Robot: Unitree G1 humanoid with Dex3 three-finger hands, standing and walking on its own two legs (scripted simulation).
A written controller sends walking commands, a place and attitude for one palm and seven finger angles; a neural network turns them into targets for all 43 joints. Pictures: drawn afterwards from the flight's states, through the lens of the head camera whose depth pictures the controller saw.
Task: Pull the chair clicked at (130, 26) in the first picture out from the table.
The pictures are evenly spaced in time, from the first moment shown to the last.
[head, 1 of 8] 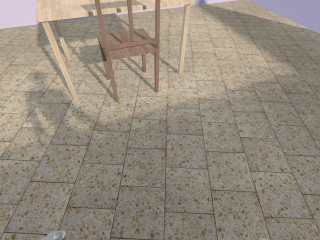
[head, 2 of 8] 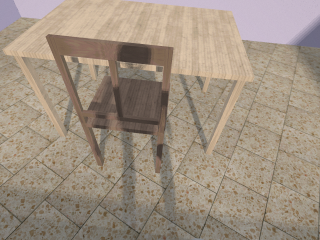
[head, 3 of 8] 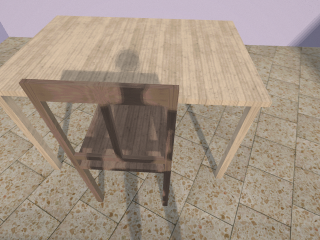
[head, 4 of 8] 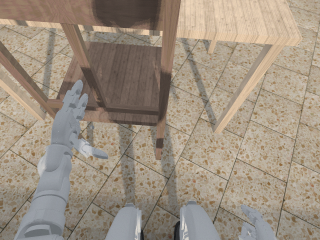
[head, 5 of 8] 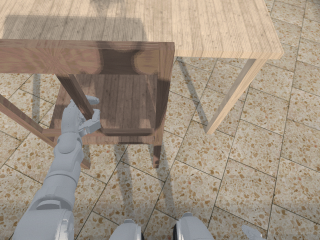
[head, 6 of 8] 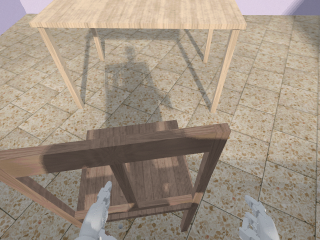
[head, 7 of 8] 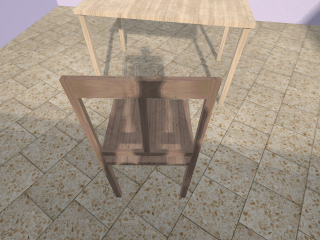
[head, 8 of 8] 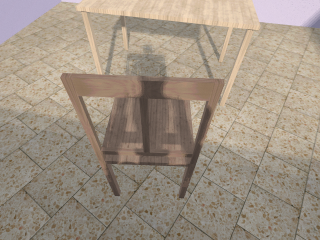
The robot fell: no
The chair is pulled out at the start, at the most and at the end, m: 0.00 0.72 0.71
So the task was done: yes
